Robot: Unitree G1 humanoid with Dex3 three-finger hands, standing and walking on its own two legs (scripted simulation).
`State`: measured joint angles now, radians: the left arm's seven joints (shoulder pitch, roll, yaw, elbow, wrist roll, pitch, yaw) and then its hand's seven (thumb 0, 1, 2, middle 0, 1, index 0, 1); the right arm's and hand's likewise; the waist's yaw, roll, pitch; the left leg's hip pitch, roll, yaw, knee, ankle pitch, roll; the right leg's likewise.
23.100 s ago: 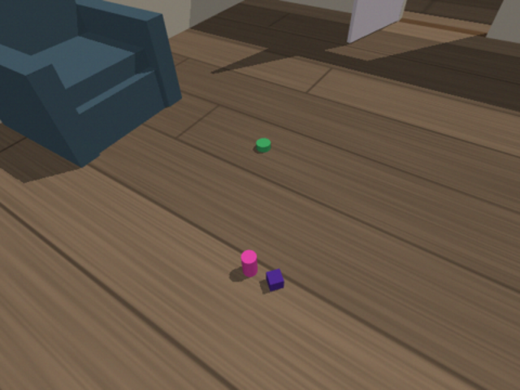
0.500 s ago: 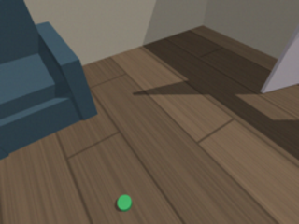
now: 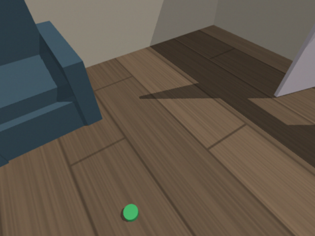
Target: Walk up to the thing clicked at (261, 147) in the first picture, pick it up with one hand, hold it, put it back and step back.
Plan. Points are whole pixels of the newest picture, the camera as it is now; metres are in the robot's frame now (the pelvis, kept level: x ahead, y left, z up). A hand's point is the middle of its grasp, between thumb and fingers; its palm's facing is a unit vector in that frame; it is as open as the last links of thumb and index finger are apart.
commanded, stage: stand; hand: left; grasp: from above
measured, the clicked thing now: (131, 212) +0.41 +0.20 -0.76
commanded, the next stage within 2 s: rise first in 0.34 s
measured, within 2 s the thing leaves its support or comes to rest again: neither
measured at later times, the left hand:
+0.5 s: hand out of the picture +0.08 +0.25 -0.16, palm faces +0.02 -0.94 -0.34, open 7.4 cm
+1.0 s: hand out of the picture +0.13 +0.26 -0.23, palm faces -0.10 -0.90 -0.42, open 13.5 cm
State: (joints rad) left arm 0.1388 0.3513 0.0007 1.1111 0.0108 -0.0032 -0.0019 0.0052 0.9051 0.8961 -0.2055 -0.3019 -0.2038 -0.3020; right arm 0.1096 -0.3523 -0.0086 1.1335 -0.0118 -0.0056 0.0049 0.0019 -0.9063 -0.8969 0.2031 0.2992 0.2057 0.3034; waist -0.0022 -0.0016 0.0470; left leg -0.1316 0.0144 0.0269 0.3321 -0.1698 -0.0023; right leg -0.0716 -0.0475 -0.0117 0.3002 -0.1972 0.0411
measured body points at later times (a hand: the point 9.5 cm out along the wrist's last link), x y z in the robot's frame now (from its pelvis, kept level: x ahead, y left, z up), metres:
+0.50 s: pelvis +0.00 +0.00 +0.00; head +0.02 +0.00 +0.45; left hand +0.08 +0.30 -0.13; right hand +0.08 -0.30 -0.13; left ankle +0.01 +0.12 -0.75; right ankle -0.02 -0.15 -0.75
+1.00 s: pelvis -0.02 +0.00 -0.08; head +0.07 +0.01 +0.37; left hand +0.13 +0.30 -0.20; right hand +0.12 -0.27 -0.18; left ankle +0.01 +0.12 -0.75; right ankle -0.02 -0.15 -0.75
